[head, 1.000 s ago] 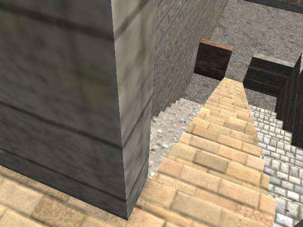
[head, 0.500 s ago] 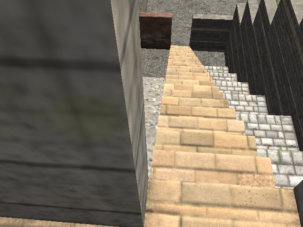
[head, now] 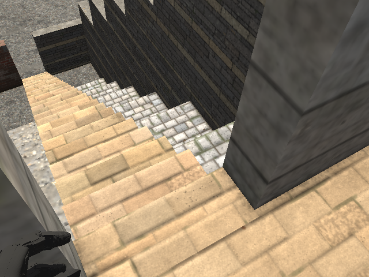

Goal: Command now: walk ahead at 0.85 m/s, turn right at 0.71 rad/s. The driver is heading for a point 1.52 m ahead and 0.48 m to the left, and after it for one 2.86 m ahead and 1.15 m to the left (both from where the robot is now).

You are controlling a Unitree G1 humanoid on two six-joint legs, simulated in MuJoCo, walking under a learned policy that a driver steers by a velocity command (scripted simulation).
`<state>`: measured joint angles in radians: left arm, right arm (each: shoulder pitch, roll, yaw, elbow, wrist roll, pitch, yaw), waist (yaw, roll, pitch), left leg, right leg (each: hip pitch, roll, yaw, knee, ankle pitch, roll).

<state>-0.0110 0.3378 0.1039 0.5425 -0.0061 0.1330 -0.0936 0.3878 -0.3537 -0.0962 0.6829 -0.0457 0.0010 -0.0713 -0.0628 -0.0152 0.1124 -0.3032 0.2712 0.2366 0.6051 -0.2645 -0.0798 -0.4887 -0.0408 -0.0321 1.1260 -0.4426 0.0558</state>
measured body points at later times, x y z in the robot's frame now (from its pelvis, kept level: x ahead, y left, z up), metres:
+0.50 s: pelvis +0.10 -0.11 -0.02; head +0.15 -0.12 +0.43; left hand +0.11 +0.15 -0.14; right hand +0.25 -0.35 -0.14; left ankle +0.19 -0.08 -0.73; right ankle -0.04 -0.16 -0.69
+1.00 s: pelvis +0.14 -0.21 +0.01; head +0.18 -0.21 +0.46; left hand +0.09 +0.09 -0.08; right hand +0.42 -0.36 -0.10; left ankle +0.10 -0.10 -0.64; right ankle +0.23 -0.29 -0.73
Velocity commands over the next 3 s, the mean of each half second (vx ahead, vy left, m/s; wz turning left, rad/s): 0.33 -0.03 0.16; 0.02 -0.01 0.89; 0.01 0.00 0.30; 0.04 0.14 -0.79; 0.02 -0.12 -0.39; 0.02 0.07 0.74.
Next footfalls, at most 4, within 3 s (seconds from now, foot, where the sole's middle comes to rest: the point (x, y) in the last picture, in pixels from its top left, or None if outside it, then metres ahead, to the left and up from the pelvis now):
0.10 right None -0.02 -0.16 -0.77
0.48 left None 0.23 -0.07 -0.77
0.86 right None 0.26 -0.26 -0.77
1.24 left None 0.09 -0.13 -0.77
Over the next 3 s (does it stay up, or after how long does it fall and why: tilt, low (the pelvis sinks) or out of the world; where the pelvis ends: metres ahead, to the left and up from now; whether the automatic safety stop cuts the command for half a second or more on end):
stays up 0.13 -0.17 0.00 its command is cut before an obstacle after 1.5 s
